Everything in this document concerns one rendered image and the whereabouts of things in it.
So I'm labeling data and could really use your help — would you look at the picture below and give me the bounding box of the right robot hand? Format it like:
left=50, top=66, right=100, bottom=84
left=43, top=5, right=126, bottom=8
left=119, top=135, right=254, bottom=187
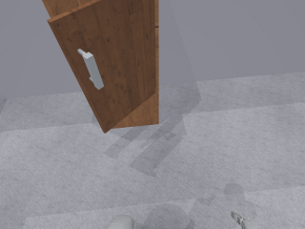
left=230, top=211, right=257, bottom=229

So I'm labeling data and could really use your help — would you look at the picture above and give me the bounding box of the cupboard door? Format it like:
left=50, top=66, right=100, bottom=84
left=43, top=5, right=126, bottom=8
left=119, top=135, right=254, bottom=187
left=47, top=0, right=156, bottom=133

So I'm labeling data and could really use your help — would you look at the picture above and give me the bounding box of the robot left thigh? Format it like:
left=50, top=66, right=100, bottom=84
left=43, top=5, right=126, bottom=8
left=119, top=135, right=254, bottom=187
left=105, top=214, right=137, bottom=229

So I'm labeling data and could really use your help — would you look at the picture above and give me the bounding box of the handle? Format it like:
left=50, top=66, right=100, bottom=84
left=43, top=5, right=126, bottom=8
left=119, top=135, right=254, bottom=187
left=77, top=49, right=104, bottom=90

